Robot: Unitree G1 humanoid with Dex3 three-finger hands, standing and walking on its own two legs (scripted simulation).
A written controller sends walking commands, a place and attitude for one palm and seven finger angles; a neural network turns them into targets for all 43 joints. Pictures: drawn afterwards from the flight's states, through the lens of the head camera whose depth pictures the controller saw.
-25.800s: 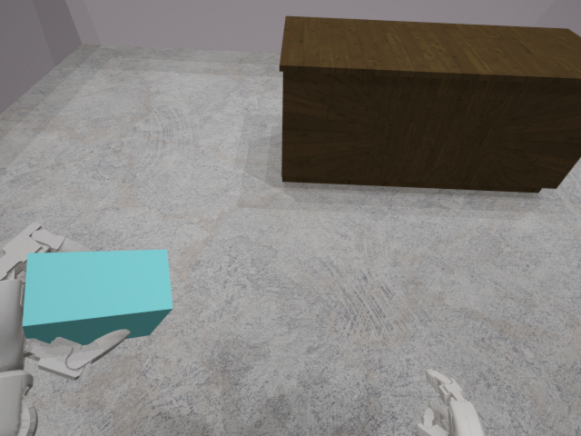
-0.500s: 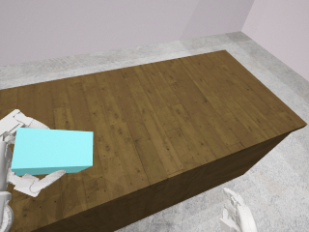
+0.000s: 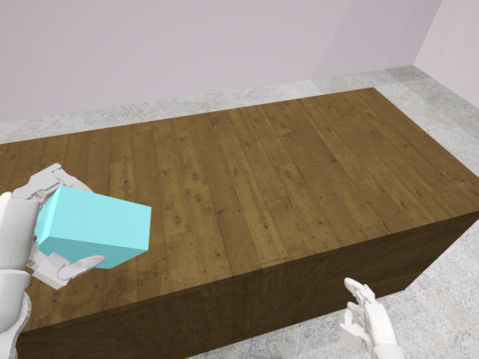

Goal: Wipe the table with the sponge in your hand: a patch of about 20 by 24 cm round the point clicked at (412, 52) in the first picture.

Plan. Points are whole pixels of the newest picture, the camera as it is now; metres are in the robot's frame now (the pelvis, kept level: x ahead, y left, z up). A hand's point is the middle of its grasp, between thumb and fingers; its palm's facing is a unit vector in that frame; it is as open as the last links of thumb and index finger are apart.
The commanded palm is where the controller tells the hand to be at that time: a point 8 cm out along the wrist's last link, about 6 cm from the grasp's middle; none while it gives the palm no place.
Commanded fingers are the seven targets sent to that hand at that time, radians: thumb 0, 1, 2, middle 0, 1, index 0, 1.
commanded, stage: turn the palm down, sponge in hand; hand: left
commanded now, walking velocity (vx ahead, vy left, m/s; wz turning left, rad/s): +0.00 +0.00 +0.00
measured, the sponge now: (103, 235) +0.24 +0.23 +0.12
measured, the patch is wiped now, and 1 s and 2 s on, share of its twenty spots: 0.00 0.00 0.00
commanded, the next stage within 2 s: move the sponge above the wiping area in 1.80 s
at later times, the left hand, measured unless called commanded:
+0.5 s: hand (92, 220) +0.25 +0.25 +0.14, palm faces +0.21 -0.46 -0.86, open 10.4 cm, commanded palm +0.21 +0.27 +0.18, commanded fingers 0.00 0.10 1.30 -1.20 -1.60 -1.20 -1.60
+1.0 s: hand (75, 229) +0.24 +0.28 +0.11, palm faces +0.11 -0.26 -0.96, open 10.4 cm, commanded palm +0.22 +0.28 +0.17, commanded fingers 0.00 0.10 1.30 -1.20 -1.60 -1.20 -1.60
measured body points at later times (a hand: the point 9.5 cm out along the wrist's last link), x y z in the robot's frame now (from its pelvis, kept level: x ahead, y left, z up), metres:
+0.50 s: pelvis +0.02 -0.04 -0.01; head +0.03 -0.08 +0.44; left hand +0.23 +0.27 +0.19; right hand +0.21 -0.30 -0.10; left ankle +0.04 +0.12 -0.72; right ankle +0.04 -0.09 -0.72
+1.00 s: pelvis +0.02 +0.01 +0.01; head +0.00 -0.03 +0.46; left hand +0.23 +0.29 +0.17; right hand +0.25 -0.20 -0.06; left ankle +0.04 +0.12 -0.72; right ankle +0.04 -0.09 -0.72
